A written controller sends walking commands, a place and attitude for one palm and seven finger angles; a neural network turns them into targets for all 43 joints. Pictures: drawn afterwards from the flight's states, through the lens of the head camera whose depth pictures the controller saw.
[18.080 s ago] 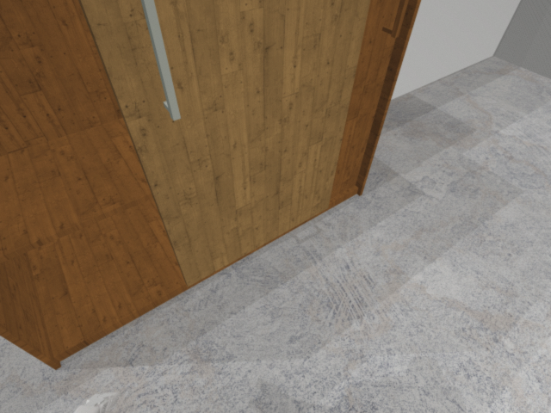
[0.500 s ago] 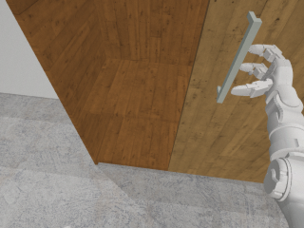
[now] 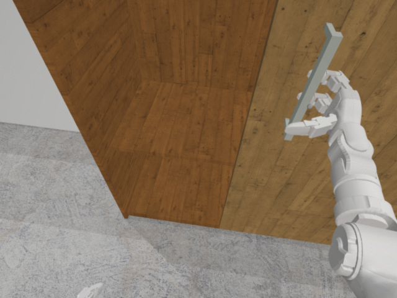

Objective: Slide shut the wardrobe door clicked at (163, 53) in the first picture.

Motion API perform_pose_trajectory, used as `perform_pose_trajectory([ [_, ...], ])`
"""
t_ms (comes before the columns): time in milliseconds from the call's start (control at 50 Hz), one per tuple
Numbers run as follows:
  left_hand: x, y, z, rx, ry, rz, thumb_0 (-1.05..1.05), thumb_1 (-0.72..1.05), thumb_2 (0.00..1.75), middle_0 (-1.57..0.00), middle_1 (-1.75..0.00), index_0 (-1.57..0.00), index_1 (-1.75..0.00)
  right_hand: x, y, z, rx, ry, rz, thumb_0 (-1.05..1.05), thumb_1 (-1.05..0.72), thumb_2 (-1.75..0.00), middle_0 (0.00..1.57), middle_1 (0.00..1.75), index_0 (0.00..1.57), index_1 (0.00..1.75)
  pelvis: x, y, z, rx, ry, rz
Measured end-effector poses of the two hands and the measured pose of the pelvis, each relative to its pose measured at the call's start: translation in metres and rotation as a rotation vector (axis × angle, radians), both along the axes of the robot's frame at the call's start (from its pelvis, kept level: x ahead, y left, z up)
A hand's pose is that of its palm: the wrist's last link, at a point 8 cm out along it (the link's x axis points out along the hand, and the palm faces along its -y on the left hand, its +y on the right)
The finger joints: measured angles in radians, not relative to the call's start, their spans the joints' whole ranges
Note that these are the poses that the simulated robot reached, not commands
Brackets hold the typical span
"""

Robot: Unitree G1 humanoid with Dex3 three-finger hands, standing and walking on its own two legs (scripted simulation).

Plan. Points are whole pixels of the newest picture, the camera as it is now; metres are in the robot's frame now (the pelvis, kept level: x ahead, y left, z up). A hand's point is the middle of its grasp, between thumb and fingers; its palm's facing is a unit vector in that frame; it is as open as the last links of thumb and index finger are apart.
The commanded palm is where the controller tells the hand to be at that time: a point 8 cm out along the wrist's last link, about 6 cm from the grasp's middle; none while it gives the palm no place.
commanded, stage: slide the fingers in behind the handle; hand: right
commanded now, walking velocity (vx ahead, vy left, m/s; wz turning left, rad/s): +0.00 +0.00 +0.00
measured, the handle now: (305, 90) +0.51 -0.15 +0.17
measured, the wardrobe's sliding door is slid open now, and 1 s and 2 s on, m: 0.48 0.48 0.48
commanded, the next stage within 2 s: grip the handle and tug to test in 1.24 s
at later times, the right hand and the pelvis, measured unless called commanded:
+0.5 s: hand (298, 104) +0.45 -0.12 +0.18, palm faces +0.03 +1.00 -0.01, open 14.0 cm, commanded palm +0.43 -0.18 +0.18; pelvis +0.00 +0.01 +0.00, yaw -1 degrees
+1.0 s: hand (298, 106) +0.45 -0.12 +0.18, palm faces +0.04 +1.00 +0.00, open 14.1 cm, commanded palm +0.42 -0.17 +0.18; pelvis -0.01 +0.01 +0.00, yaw +0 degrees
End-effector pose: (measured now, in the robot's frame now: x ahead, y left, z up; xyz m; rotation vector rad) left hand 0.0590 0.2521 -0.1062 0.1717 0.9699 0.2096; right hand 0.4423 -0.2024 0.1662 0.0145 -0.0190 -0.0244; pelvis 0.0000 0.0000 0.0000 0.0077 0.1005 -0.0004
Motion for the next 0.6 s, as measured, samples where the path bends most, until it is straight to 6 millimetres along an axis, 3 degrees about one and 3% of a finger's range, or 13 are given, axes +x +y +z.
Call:
perform_pose_trajectory([
  [220, 0.025, 0.003, 0.002, -0.017, -0.044, -0.017, 0.01, 0.91, 0.9, -0.2, -0.3, -0.2, -0.3, -0.011, 0.0, 0.015, -0.024, -0.03, -0.013, -0.01, 0.5, -0.3, 0.31, 1.2, 0.3, 1.2, 0.006, 0.006, 0.002, 0.0, -0.023, -0.007],
  [360, 0.037, 0.008, 0.003, -0.009, -0.061, -0.038, 0.01, 0.91, 0.9, -0.2, -0.3, -0.2, -0.3, -0.015, 0.014, 0.006, -0.017, 0.025, -0.001, -0.01, 0.51, -0.3, 0.3, 1.2, 0.3, 1.2, 0.002, 0.009, 0.001, -0.002, -0.031, -0.02],
  [600, 0.02, 0.011, 0.0, -0.018, -0.045, -0.014, 0.01, 0.91, 0.9, -0.2, -0.3, -0.2, -0.3, -0.008, 0.029, 0.014, -0.032, -0.012, -0.011, -0.01, 0.5, -0.3, 0.3, 1.2, 0.3, 1.2, -0.002, 0.015, 0.001, -0.007, -0.03, -0.009],
])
